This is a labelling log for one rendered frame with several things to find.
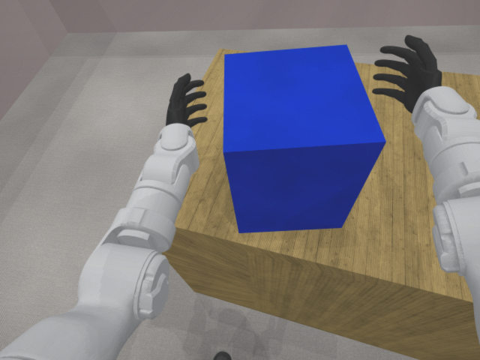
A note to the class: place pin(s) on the robot right forearm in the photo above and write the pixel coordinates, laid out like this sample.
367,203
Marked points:
450,134

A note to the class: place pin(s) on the pedestal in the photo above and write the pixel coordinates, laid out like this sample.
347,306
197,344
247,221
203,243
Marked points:
376,280

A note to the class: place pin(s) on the robot right hand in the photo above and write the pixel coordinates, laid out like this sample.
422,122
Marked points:
421,72

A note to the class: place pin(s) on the robot left hand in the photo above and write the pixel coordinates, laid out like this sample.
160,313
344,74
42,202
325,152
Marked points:
177,111

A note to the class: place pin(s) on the carton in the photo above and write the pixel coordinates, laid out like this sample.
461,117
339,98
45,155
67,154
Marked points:
300,137

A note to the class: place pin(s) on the right robot upper arm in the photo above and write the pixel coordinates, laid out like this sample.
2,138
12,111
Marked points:
456,236

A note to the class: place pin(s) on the robot left forearm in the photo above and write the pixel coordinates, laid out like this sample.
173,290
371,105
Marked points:
148,220

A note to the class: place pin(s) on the left robot upper arm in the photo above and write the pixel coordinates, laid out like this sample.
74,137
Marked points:
120,287

